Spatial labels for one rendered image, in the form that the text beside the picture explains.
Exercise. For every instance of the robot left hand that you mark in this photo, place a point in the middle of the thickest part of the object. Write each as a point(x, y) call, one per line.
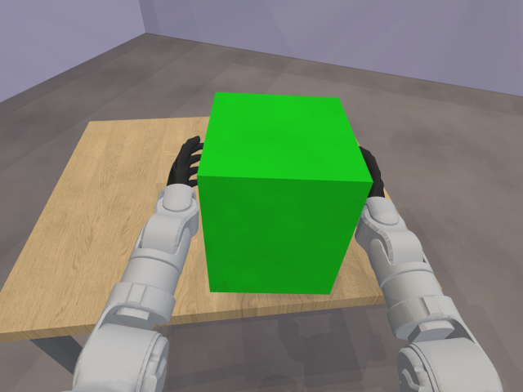
point(181, 170)

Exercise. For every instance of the carton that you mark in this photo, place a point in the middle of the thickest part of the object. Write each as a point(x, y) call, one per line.
point(282, 184)

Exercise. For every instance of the robot right upper arm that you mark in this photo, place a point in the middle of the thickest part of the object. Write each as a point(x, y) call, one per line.
point(449, 365)

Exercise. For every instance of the left robot forearm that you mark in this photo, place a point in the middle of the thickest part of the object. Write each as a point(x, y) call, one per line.
point(145, 295)

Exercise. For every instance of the table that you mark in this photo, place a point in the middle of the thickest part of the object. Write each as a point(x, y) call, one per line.
point(81, 243)

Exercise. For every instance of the robot right hand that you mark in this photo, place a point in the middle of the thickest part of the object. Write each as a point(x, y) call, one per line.
point(377, 186)

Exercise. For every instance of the robot left upper arm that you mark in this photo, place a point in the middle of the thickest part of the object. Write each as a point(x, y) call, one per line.
point(123, 359)

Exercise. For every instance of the right robot forearm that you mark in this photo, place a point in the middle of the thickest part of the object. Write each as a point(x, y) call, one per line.
point(418, 310)

